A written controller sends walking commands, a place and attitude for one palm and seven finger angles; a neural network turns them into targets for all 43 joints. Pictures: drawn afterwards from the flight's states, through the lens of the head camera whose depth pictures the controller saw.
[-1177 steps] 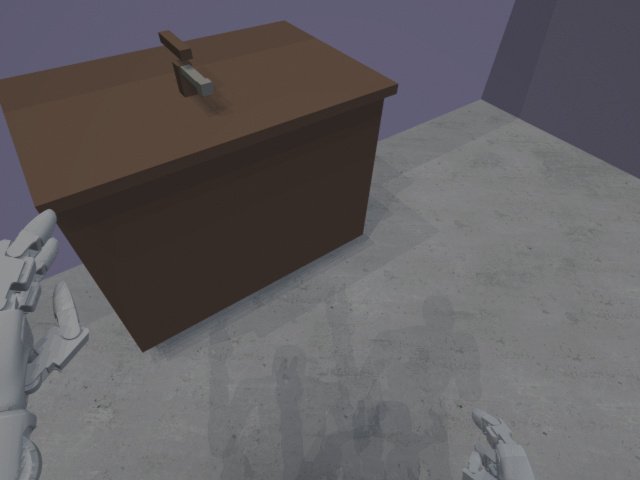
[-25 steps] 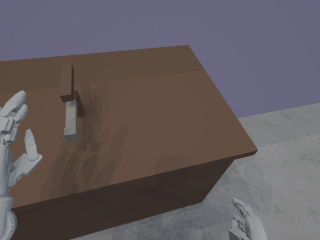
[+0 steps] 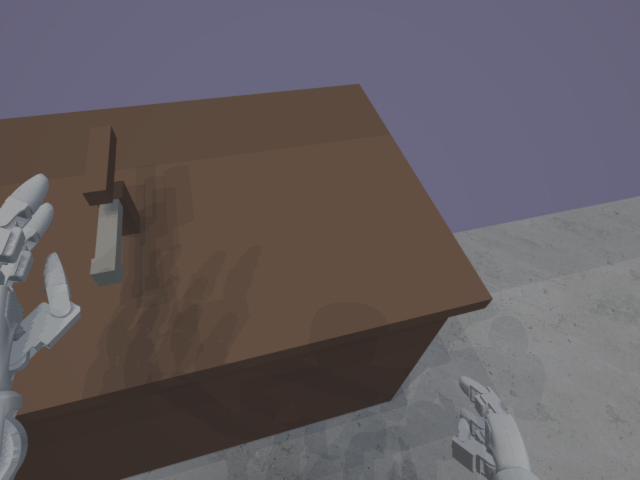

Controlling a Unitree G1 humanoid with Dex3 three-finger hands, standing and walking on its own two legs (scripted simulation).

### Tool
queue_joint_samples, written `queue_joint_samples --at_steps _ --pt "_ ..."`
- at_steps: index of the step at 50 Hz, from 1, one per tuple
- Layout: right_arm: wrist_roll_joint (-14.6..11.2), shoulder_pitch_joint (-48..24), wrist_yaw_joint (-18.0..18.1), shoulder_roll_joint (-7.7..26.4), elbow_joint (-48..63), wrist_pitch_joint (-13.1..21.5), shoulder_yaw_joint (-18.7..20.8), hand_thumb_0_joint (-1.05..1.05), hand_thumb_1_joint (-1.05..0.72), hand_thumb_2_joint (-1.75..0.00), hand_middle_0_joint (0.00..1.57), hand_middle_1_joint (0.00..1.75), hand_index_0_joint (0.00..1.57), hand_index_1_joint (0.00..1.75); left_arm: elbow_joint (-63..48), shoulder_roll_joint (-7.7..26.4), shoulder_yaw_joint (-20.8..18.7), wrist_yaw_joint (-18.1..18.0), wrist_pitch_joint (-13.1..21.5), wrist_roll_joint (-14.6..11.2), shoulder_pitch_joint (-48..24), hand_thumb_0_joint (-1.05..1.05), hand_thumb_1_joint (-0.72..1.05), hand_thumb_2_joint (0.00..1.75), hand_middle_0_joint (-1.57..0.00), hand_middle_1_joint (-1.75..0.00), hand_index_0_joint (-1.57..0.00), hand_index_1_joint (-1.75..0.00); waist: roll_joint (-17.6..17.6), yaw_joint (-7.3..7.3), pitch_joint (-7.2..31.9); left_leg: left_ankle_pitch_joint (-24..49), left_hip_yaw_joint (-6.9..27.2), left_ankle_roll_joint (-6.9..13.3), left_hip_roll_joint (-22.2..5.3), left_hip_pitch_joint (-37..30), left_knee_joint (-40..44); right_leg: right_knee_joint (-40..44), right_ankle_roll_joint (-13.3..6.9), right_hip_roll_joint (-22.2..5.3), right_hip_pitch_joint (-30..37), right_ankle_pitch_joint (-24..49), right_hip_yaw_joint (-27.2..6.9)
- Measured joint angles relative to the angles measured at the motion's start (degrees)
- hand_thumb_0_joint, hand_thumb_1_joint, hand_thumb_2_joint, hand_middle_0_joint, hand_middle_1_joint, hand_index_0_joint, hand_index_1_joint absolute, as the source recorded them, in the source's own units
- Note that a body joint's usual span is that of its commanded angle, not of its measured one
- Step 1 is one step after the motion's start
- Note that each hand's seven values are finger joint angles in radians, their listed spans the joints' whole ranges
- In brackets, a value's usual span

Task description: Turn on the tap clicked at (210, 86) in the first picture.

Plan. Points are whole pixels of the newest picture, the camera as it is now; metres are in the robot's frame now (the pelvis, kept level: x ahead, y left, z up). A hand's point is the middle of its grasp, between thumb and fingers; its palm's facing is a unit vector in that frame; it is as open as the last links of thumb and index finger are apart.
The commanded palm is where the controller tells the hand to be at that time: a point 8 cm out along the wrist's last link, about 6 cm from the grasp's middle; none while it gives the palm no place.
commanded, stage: come to a stop and stand still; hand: left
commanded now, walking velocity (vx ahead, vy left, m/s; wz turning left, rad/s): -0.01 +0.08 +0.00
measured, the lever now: (107, 270) +0.33 +0.30 +0.05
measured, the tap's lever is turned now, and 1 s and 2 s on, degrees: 0 0 0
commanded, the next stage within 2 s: look again from close up in 1.32 s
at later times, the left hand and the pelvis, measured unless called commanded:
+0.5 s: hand (69, 280) +0.24 +0.25 +0.18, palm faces +0.40 -0.77 -0.49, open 7.4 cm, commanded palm +0.16 +0.26 +0.17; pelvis +0.00 -0.02 +0.00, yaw +1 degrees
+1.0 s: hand (38, 295) +0.23 +0.28 +0.16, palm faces +0.37 -0.85 -0.38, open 7.4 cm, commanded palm +0.17 +0.31 +0.17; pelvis +0.01 +0.03 +0.00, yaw +0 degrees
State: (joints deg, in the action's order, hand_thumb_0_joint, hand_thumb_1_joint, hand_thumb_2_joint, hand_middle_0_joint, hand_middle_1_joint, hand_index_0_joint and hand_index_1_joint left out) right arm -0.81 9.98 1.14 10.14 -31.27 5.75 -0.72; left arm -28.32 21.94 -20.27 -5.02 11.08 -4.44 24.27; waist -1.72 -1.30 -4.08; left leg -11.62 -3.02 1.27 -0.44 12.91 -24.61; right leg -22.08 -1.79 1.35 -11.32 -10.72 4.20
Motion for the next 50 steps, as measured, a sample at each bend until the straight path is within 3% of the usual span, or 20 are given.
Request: queue_joint_samples --at_steps 10,22,24,25,27,30,33,36,39,45,50 --pt "-0.19 0.99 0.91 2.03 -1.49 -0.53 0.24 0.01 -0.90 -0.90 0.20 0.29 0.20 0.30 0.73 -0.55 1.16 -0.85 -1.19 -0.34 3.27 0.01 0.89 0.90 -0.21 -0.30 -0.21 -0.30 2.46 0.62 1.51 -0.63 1.13 -1.32 -1.70 0.75 -0.98 1.45 -1.58 1.81 0.54 0.27 0.99" --pt "-0.50 1.24 1.32 3.10 -2.52 -1.33 0.87 0.01 -0.91 -0.90 0.20 0.29 0.20 0.30 1.54 -1.01 1.90 -1.78 -2.20 -0.26 2.62 0.01 0.89 0.90 -0.21 -0.30 -0.21 -0.30 2.78 0.83 1.63 -0.71 1.72 -1.62 -1.52 -0.40 -0.35 1.35 -1.81 1.68 1.55 -0.47 1.54" --pt "-0.45 2.42 1.66 2.72 -2.07 0.34 1.77 0.01 -0.91 -0.90 0.20 0.29 0.20 0.30 4.01 3.87 -0.10 0.80 -1.74 2.86 -5.03 0.01 0.89 0.90 -0.21 -0.30 -0.21 -0.30 2.45 -1.54 0.54 -0.93 1.74 -1.56 -1.95 1.03 -1.98 0.97 -1.75 1.98 0.83 -0.34 1.97" --pt "-0.44 2.09 1.35 2.72 -2.44 0.68 1.84 0.01 -0.91 -0.90 0.20 0.29 0.20 0.30 6.69 6.31 -1.80 1.27 -0.68 3.05 -10.00 0.01 0.88 0.90 -0.22 -0.30 -0.21 -0.30 2.19 -2.35 -0.28 -1.12 1.77 -1.84 -1.98 1.51 -2.37 -0.21 -2.04 1.91 -0.07 -0.57 2.10" --pt "-0.52 0.65 -0.02 2.98 -2.95 0.57 1.58 0.01 -0.91 -0.90 0.20 0.29 0.20 0.30 10.32 8.04 -5.42 0.98 0.46 2.20 -15.85 0.01 0.88 0.90 -0.22 -0.30 -0.22 -0.30 2.03 -2.68 -1.42 -1.11 1.07 -1.78 -1.90 2.12 -3.02 -1.91 -2.05 1.69 -1.40 -0.95 1.48" --pt "-1.10 -0.22 -2.22 3.19 -2.09 0.50 1.56 0.01 -0.91 -0.90 0.20 0.29 0.20 0.30 8.47 5.42 -7.05 -0.07 1.36 0.38 -12.27 0.01 0.89 0.90 -0.21 -0.30 -0.21 -0.30 2.54 -1.14 -1.33 -0.99 -0.95 -0.94 -1.52 1.55 -2.29 -2.63 -1.02 1.22 -2.13 -0.91 -0.47" --pt "-1.07 0.67 -2.37 2.99 -1.15 0.88 1.50 0.01 -0.91 -0.90 0.20 0.29 0.20 0.30 4.23 1.69 -2.48 0.74 1.99 0.53 -4.08 0.01 0.90 0.90 -0.20 -0.30 -0.20 -0.30 2.85 0.52 -0.78 -1.11 -1.96 -0.19 -0.87 0.65 -1.54 -2.56 -0.29 0.60 -1.74 -1.11 -1.47" --pt "-0.69 1.57 -1.28 2.12 -1.27 0.75 0.89 0.01 -0.91 -0.90 0.20 0.29 0.20 0.30 2.87 0.85 1.08 1.96 2.09 1.20 1.55 0.01 0.89 0.90 -0.20 -0.30 -0.21 -0.30 1.84 1.36 -0.74 -1.24 -2.07 0.27 -0.32 0.17 -1.23 -2.55 0.01 0.07 -1.34 -1.37 -1.59" --pt "-0.41 2.57 -0.36 1.42 -1.40 0.98 0.22 0.01 -0.91 -0.90 0.20 0.29 0.20 0.30 3.09 1.31 1.41 2.28 1.69 1.35 2.69 0.01 0.89 0.90 -0.21 -0.30 -0.21 -0.30 0.68 1.01 -1.46 -1.42 -1.60 0.63 0.03 0.21 -1.60 -2.42 0.28 -0.28 -0.94 -1.47 -1.12" --pt "0.11 2.56 -0.20 1.10 -2.32 2.39 -0.69 0.01 -0.91 -0.90 0.20 0.29 0.20 0.30 1.95 1.43 -1.54 0.69 1.91 1.27 -1.12 0.01 0.89 0.90 -0.22 -0.30 -0.22 -0.30 -0.13 -0.70 -2.67 -1.67 -0.98 1.49 0.77 0.25 -2.12 -1.73 1.13 -0.99 -0.11 -1.23 -0.50" --pt "0.37 1.10 -0.69 0.61 -2.25 2.74 -1.07 0.01 -0.90 -0.90 0.20 0.29 0.20 0.30 0.52 0.52 -1.50 0.11 2.84 1.59 -2.24 0.01 0.89 0.90 -0.21 -0.30 -0.21 -0.30 -0.40 -0.90 -1.58 -1.69 -1.24 2.31 1.55 -0.06 -1.64 -1.13 2.02 -1.74 0.27 -1.04 -0.76"
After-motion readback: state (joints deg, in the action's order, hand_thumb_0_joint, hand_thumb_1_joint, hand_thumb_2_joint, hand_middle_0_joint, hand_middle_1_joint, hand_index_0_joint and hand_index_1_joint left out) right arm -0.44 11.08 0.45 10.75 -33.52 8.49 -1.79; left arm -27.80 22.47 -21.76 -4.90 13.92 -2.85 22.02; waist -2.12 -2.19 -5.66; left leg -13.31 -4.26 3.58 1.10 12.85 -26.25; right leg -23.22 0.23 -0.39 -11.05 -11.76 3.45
